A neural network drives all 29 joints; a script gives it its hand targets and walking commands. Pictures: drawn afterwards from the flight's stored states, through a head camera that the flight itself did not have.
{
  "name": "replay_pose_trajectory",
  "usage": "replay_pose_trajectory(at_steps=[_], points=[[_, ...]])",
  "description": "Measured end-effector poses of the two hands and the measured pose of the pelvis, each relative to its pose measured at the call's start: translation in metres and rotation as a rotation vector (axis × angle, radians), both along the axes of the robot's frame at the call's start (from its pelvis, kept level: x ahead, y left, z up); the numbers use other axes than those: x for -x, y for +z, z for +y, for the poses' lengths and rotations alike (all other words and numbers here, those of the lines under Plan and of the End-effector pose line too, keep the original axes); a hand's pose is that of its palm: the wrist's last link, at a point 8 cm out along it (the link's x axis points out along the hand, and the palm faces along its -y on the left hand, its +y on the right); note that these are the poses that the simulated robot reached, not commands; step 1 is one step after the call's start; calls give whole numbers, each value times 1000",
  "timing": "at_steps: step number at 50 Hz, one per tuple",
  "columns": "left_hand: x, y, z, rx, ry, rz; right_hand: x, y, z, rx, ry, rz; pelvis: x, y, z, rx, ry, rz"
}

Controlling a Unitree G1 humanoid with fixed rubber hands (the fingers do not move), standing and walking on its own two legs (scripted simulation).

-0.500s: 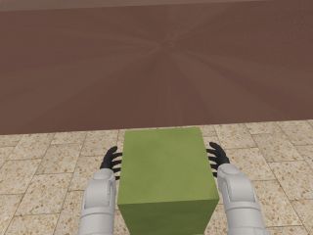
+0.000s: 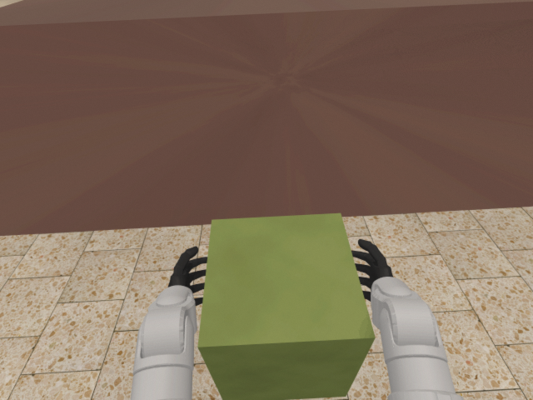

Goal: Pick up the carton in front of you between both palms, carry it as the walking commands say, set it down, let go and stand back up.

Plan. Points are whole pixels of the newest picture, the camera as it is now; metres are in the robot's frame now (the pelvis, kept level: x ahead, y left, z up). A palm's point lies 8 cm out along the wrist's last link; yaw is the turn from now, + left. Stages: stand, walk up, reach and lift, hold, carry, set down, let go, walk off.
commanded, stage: carry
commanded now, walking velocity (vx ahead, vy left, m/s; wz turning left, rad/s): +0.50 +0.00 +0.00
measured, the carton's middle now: (280, 310) +0.30 +0.00 -0.01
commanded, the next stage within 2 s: none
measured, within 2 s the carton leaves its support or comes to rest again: neither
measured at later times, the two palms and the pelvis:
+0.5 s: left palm (194, 210) +0.44 +0.15 +0.09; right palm (361, 207) +0.43 -0.15 +0.09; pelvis +0.19 +0.00 +0.00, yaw -1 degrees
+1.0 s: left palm (231, 133) +0.72 +0.10 +0.09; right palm (348, 126) +0.75 -0.20 +0.08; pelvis +0.49 -0.06 +0.01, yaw +2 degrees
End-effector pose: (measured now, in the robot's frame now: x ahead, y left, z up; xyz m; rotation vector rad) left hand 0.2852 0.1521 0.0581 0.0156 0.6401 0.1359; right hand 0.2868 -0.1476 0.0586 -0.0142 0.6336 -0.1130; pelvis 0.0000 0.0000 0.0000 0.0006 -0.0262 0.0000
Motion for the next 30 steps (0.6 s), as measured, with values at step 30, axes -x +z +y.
replay_pose_trajectory(at_steps=[30], points=[[-215,42,-22,73,-7,21,-197,42,-20,-59,-118,20,-247,3,-7,13,-14,127]])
